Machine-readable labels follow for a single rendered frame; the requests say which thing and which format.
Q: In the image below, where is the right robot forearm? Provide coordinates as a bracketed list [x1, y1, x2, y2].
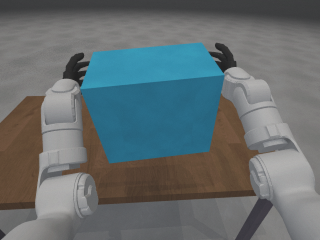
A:
[222, 67, 315, 189]

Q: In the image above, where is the right robot hand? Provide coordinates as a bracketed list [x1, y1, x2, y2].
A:
[208, 43, 237, 73]

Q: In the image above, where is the table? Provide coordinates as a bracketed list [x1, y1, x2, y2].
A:
[0, 93, 275, 240]

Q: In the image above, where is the robot left upper arm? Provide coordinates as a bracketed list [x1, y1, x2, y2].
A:
[1, 172, 99, 240]

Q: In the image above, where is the robot right upper arm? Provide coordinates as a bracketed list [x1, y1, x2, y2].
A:
[249, 148, 320, 240]

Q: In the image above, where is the carton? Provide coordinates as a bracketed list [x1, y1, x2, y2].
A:
[80, 42, 225, 164]

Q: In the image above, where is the left robot forearm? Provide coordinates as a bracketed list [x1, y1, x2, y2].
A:
[35, 78, 88, 216]

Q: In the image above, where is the left robot hand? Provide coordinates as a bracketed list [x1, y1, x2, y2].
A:
[62, 52, 90, 93]

